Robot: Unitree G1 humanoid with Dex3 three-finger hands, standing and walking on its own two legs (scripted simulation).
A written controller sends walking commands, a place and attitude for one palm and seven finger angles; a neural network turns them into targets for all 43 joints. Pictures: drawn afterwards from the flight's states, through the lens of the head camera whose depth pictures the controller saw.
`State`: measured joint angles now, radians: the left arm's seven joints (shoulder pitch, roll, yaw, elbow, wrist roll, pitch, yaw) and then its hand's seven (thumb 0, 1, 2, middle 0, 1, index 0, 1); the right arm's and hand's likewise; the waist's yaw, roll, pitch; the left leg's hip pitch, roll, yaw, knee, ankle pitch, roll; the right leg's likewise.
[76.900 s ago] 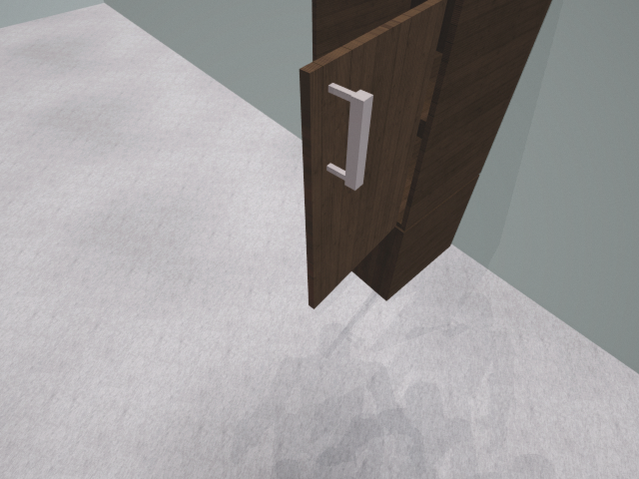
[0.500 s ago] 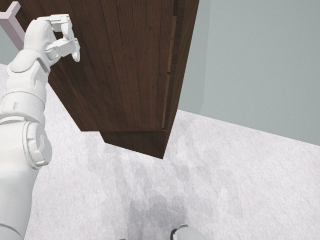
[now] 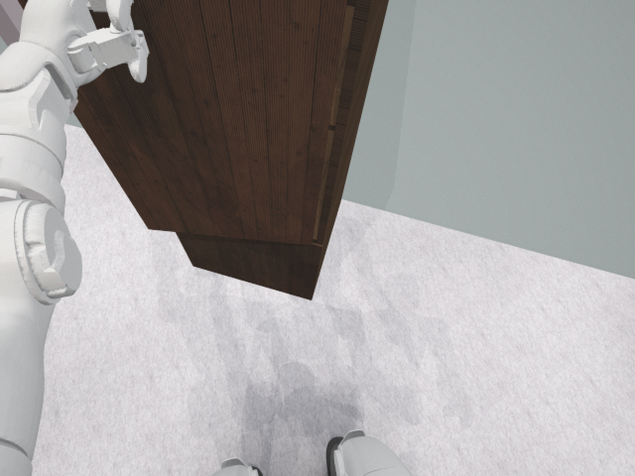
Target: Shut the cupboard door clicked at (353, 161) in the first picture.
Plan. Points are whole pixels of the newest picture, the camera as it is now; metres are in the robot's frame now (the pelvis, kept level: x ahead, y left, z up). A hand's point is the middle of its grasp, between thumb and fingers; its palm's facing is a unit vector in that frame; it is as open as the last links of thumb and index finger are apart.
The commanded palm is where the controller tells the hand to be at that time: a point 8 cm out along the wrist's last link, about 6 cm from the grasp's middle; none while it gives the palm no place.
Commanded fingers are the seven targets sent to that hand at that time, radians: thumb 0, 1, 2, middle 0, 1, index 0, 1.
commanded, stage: push the door shut along its arc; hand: left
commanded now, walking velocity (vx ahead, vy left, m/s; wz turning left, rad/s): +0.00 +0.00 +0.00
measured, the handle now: (36, 34) +0.60 +0.21 +0.17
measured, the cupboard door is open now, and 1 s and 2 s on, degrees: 11 0 0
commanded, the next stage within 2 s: pull the fist back off the door in 0.26 s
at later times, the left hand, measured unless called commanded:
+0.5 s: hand (160, 12) +0.60 +0.08 +0.18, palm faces -0.05 -0.99 +0.14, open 3.1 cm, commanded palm +0.60 +0.12 +0.17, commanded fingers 0.00 0.90 0.90 -1.30 -1.50 -1.30 -1.50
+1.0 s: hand (180, 44) +0.57 +0.07 +0.17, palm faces +0.06 -1.00 -0.01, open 3.1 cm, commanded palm +0.52 +0.12 +0.17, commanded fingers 0.00 0.90 0.90 -1.30 -1.50 -1.30 -1.50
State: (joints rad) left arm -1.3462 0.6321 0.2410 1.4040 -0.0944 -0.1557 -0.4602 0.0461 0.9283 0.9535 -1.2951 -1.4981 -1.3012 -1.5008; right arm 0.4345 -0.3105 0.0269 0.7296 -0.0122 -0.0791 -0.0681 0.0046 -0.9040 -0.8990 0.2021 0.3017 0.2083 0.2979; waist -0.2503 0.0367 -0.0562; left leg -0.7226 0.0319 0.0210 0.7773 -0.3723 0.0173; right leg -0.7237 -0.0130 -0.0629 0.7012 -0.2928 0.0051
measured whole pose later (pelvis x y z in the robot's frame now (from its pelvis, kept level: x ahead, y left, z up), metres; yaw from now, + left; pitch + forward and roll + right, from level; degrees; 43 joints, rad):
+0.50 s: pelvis +0.00 +0.00 -0.01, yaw +0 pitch +23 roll -3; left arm -1.49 0.55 0.37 1.45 -0.06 -0.11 -0.09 0.02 0.87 0.99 -1.30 -1.50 -1.30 -1.50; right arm 0.48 -0.30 0.03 0.72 -0.06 -0.11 -0.01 0.00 -0.91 -0.90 0.20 0.30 0.21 0.30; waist -0.27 0.07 -0.07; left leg -0.84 0.04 0.00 0.83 -0.39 0.01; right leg -0.83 -0.01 -0.08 0.74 -0.30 0.00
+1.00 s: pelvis +0.01 +0.00 +0.01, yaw -2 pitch +17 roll -1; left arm -1.17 0.37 0.37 1.28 0.02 -0.24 0.10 0.01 0.91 0.91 -1.29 -1.50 -1.30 -1.50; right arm 0.53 -0.28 -0.01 0.69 -0.05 -0.04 0.05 0.00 -0.91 -0.90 0.20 0.30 0.21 0.30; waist -0.22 0.06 -0.10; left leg -0.63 0.04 0.06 0.70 -0.37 0.01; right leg -0.66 0.00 -0.02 0.65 -0.28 0.00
